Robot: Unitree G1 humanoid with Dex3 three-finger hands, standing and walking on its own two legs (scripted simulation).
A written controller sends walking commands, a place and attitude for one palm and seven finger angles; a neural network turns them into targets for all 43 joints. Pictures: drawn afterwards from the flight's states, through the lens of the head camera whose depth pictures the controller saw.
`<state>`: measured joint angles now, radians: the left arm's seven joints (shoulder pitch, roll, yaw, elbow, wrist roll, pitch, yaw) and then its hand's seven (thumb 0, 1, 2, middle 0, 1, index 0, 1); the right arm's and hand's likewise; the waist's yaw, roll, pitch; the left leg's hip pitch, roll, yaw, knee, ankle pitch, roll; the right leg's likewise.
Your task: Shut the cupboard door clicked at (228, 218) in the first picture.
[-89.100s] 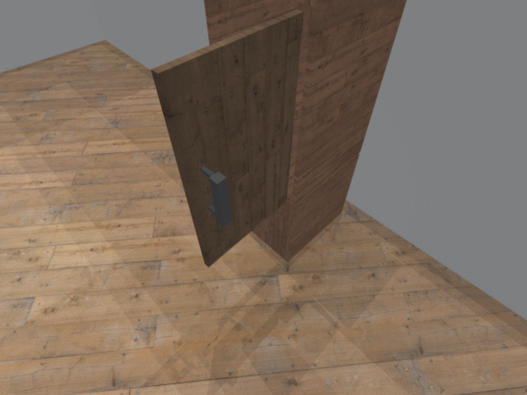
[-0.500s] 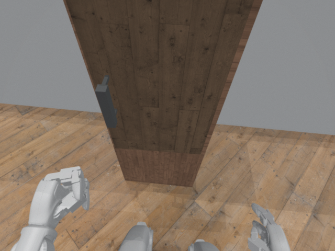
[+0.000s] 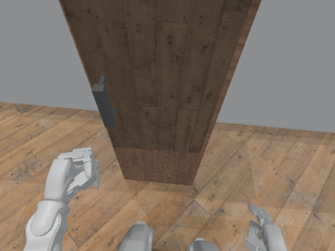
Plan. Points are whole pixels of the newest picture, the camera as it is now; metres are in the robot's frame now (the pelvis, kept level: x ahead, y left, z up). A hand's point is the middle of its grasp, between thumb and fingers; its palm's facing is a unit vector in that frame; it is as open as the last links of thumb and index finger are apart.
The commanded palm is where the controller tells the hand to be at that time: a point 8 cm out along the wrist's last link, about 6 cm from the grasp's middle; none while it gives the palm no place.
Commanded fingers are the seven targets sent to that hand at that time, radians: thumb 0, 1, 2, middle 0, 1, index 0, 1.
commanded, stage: bring the fist close to the handle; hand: left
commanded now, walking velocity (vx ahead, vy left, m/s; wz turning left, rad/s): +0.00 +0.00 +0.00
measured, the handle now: (106, 101) +0.48 +0.20 +0.06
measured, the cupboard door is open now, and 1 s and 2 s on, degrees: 2 2 0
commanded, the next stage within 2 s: push the door shut along its arc in 1.06 s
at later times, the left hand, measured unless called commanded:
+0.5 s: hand (106, 143) +0.35 +0.17 +0.06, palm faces +0.00 -1.00 -0.03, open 3.1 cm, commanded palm +0.33 +0.22 +0.06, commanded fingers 0.00 0.90 0.90 -1.30 -1.50 -1.30 -1.50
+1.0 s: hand (111, 131) +0.38 +0.17 +0.05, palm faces +0.03 -1.00 -0.03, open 3.1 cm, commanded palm +0.36 +0.22 +0.06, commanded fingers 0.00 0.90 0.90 -1.30 -1.50 -1.30 -1.50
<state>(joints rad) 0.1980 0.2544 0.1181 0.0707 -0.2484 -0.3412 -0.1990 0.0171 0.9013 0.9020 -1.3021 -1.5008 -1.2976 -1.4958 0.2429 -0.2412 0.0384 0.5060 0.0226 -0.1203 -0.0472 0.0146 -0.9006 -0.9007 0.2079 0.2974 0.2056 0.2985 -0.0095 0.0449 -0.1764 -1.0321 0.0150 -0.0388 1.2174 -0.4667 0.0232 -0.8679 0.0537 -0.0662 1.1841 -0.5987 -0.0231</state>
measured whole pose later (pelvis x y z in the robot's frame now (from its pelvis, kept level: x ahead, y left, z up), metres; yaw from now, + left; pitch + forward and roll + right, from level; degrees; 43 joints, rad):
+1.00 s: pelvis +0.01 +0.00 +0.01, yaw -1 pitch +18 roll -2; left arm -0.29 0.26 0.21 0.63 -0.18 -0.45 -0.13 0.02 0.90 0.90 -1.30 -1.50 -1.30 -1.50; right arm 0.30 -0.26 0.01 0.60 0.02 -0.02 -0.01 0.01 -0.90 -0.90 0.21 0.30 0.20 0.30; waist -0.06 0.03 -0.16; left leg -1.01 0.02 0.00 1.14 -0.44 0.02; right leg -0.88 0.06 -0.02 1.13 -0.57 -0.02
